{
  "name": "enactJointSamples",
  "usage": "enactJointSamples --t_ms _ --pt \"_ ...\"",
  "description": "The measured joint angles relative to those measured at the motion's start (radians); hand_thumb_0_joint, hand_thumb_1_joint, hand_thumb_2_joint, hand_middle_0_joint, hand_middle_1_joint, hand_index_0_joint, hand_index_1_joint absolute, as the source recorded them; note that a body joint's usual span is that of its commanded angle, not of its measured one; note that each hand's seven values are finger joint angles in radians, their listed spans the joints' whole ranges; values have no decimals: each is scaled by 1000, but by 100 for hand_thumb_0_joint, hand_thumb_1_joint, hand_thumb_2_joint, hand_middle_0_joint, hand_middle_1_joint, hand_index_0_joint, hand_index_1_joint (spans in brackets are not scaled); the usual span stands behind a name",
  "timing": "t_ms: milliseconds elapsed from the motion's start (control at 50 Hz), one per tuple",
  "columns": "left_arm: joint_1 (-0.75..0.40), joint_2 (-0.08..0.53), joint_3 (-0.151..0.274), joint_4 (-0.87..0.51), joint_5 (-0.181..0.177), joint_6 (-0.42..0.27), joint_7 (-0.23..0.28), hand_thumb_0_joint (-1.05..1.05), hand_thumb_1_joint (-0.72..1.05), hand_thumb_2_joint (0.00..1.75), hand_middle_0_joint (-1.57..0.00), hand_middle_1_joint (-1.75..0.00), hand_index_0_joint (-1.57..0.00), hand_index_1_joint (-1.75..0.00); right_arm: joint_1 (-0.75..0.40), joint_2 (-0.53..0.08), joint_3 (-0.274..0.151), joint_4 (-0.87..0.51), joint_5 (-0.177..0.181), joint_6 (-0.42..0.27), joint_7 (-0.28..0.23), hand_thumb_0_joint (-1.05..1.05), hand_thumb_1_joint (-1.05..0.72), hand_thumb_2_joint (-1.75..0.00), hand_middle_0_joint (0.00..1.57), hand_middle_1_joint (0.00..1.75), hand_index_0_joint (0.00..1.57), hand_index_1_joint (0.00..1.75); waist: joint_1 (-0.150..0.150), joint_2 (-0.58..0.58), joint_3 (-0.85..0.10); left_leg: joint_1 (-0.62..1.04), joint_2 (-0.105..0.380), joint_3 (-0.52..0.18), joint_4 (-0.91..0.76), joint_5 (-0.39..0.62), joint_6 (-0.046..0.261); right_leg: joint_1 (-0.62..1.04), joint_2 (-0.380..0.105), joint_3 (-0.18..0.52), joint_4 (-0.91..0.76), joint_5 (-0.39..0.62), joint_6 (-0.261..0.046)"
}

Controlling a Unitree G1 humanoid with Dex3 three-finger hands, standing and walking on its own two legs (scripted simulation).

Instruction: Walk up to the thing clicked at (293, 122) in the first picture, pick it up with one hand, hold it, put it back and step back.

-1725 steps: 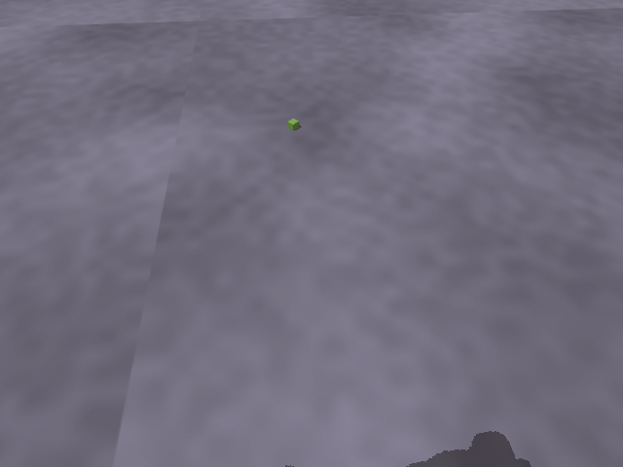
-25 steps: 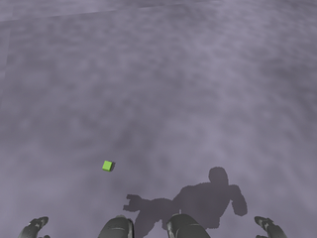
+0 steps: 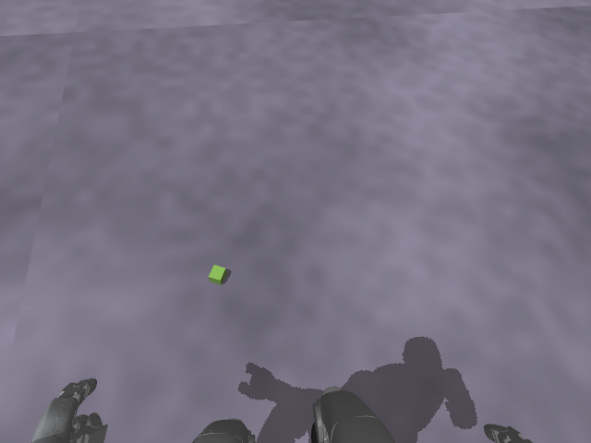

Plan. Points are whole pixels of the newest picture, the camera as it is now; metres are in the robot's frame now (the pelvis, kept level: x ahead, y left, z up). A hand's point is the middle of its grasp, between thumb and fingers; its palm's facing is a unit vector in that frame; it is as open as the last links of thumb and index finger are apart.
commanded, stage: step back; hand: left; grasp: from above
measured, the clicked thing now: (217, 274) +0.66 +0.22 -0.73
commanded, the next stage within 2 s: none
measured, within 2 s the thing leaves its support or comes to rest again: neither
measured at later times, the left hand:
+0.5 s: hand out of the picture -0.08 +0.23 -0.13, palm faces -0.03 -0.90 -0.43, open 7.4 cm
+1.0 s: hand out of the picture -0.27 +0.22 -0.15, palm faces -0.04 -0.91 -0.42, open 7.4 cm
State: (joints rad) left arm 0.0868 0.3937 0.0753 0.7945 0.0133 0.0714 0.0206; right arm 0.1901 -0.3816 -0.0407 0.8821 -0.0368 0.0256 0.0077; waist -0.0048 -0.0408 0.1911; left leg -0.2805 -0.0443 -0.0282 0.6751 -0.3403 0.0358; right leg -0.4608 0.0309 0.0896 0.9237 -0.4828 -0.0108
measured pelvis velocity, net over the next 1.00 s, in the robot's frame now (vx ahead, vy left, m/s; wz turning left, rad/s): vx -0.35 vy -0.05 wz -0.05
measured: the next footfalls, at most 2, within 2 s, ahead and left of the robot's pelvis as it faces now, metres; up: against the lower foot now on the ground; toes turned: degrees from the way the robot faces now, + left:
right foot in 0.30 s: -0.10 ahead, -0.16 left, +0.00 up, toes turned -2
left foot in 0.64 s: -0.18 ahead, +0.09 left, +0.00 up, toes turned -1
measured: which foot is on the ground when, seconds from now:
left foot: down 0.00-0.32, up 0.34-0.62, down 0.64-1.00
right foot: up 0.00-0.28, down 0.30-0.66, up 0.68-0.94, down 0.96-1.00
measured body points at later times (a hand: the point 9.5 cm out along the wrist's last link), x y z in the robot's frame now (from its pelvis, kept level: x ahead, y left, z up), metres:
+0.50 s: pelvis -0.17 -0.04 +0.01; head -0.12 -0.06 +0.45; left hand -0.08 +0.27 -0.10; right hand -0.08 -0.37 -0.12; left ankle -0.15 +0.10 -0.65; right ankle -0.14 -0.16 -0.72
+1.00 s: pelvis -0.35 -0.05 -0.01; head -0.30 -0.07 +0.44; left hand -0.27 +0.27 -0.12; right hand -0.22 -0.37 -0.12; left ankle -0.22 +0.08 -0.72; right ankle -0.38 -0.17 -0.72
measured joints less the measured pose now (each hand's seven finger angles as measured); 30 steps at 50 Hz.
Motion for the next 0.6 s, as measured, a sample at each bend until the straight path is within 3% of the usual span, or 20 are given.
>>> enactJointSamples --t_ms 60,140,200,280,320,340,380,420,460,520,600 --pt "16 8 4 15 -11 2 1 0 90 90 -20 -30 -20 -30 -8 16 9 -12 -3 -4 -6 0 -90 -90 21 30 21 30 0 1 -14 -13 26 -4 -47 52 -5 -33 74 54 224 -24 -8" --pt "54 12 11 21 -6 -6 -2 0 90 90 -20 -30 -20 -30 -36 20 5 -41 0 -5 -14 0 -90 -90 21 30 21 30 12 3 -17 -44 52 8 -78 105 -10 10 81 63 282 -13 21" --pt "78 12 10 30 -3 -7 -6 0 90 90 -20 -30 -20 -30 -64 13 2 -67 1 -7 -16 0 -90 -90 21 30 21 30 19 12 -11 -79 74 22 -68 130 -14 80 48 40 160 -27 38" --pt "98 7 6 50 -1 -18 -14 0 90 90 -20 -30 -20 -30 -94 -9 0 -92 2 4 -12 0 -90 -90 21 30 21 30 30 32 -11 -146 102 36 -20 151 -41 207 -8 -22 -162 50 21" --pt "99 -16 5 71 9 -29 -16 0 90 90 -20 -30 -20 -30 -107 -32 -7 -87 10 17 -11 0 -90 -90 21 30 21 30 24 88 -5 -186 129 2 26 149 -46 241 16 -59 -253 69 15" --pt "104 -27 1 74 13 -29 -21 0 90 90 -20 -30 -20 -30 -105 -36 -13 -77 15 24 -15 0 -90 -90 21 30 21 30 16 104 -7 -204 110 -36 60 75 -42 230 20 -74 -242 76 10" --pt "125 -32 -7 68 18 -27 -28 0 90 90 -20 -30 -20 -30 -88 -30 -17 -54 19 39 -22 0 -90 -90 21 30 21 30 36 78 -28 -244 24 -82 220 -85 -46 197 -9 -58 -219 91 -1" --pt "136 -41 -13 67 20 -23 -23 0 90 90 -20 -30 -20 -30 -63 -34 -17 -42 26 40 -23 0 -91 -90 21 30 20 30 42 66 -43 -265 -45 -111 379 -111 -47 184 -34 -50 -239 122 -1" --pt "132 -45 -11 63 23 -20 -17 0 90 90 -20 -30 -20 -30 -35 -39 -15 -34 30 32 -24 0 -91 -90 21 30 20 30 37 63 -49 -255 -75 -112 459 -110 -52 169 -51 -56 -258 150 0" --pt "110 -39 -8 39 27 -23 -7 0 90 90 -21 -30 -20 -30 0 -41 -11 -21 27 29 -25 0 -91 -90 21 30 20 30 30 61 -44 -181 -62 -87 411 -137 -61 142 -64 -78 -267 182 1" --pt "60 -19 -9 -3 19 -28 3 0 90 90 -21 -30 -20 -30 22 -32 -8 -3 15 30 -21 0 -91 -90 21 30 20 30 18 51 -22 -46 -11 -31 152 -138 -54 88 -86 -118 -232 205 10"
